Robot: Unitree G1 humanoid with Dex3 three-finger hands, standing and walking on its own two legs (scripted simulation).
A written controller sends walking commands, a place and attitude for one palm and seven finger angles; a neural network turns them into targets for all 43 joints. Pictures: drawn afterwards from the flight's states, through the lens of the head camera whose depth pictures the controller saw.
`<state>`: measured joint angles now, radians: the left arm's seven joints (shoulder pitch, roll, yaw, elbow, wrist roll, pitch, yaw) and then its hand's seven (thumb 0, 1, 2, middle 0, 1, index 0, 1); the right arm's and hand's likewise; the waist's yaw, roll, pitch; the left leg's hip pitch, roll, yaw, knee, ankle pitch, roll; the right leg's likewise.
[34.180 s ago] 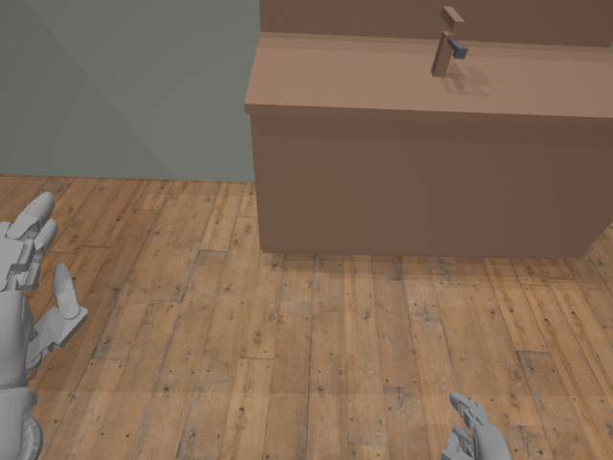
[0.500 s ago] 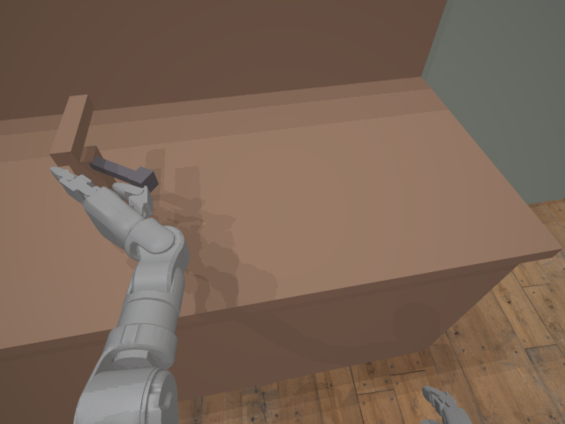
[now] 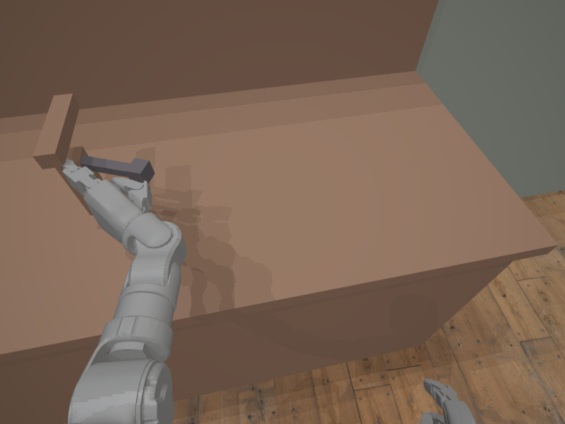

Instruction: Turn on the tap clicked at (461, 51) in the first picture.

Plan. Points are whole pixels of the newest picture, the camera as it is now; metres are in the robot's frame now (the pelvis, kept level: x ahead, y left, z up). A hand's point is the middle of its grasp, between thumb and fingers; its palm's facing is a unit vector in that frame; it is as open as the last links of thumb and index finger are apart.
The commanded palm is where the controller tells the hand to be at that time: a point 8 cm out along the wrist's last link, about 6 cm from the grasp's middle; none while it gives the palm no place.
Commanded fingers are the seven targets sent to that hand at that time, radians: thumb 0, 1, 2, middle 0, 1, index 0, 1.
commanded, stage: push the lever round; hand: left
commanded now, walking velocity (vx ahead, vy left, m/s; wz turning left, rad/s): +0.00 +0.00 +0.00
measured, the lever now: (140, 172) +0.44 +0.25 +0.10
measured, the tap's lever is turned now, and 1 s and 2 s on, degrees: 66 74 74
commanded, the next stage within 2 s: lift the hand up off the lever in 0.26 s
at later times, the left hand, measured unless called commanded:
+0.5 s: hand (154, 181) +0.42 +0.23 +0.09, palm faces +0.85 -0.53 -0.07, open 8.0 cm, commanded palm +0.40 +0.24 +0.10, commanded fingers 0.00 0.90 0.90 -0.15 -0.15 -0.15 -0.15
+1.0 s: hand (154, 178) +0.43 +0.23 +0.10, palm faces +0.85 -0.52 -0.06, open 8.1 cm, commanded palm +0.40 +0.24 +0.12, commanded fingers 0.00 0.90 0.90 -0.15 -0.15 -0.15 -0.15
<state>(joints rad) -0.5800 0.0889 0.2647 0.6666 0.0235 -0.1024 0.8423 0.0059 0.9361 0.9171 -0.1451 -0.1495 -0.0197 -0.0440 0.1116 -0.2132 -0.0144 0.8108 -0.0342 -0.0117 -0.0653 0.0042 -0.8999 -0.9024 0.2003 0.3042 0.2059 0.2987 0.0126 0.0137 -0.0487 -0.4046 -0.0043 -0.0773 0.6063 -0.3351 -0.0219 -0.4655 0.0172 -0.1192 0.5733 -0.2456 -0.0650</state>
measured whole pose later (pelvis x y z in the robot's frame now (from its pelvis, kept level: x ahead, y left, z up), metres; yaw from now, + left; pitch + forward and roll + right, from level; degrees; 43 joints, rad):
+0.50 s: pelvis +0.00 +0.00 +0.00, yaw -1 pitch +8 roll +0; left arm -0.66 0.09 0.38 0.77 0.08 -0.11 0.89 0.02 0.94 0.92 -0.04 -0.11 -0.06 -0.12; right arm 0.15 -0.22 -0.03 0.81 -0.05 0.01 -0.04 0.00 -0.90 -0.90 0.20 0.30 0.21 0.30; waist -0.02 0.02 -0.07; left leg -0.44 0.01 -0.06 0.63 -0.34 -0.02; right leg -0.50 0.03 -0.11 0.59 -0.24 -0.07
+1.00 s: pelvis +0.00 +0.00 +0.00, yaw -2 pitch +8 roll +0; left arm -0.66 0.08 0.41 0.75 0.07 -0.08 0.88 0.04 0.93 0.92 -0.04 -0.11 -0.06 -0.12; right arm 0.16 -0.22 -0.03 0.81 -0.06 -0.02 -0.04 0.00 -0.90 -0.90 0.20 0.30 0.21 0.30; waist -0.03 0.03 -0.07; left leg -0.41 0.01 -0.05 0.60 -0.33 -0.02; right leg -0.48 0.03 -0.09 0.57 -0.23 -0.07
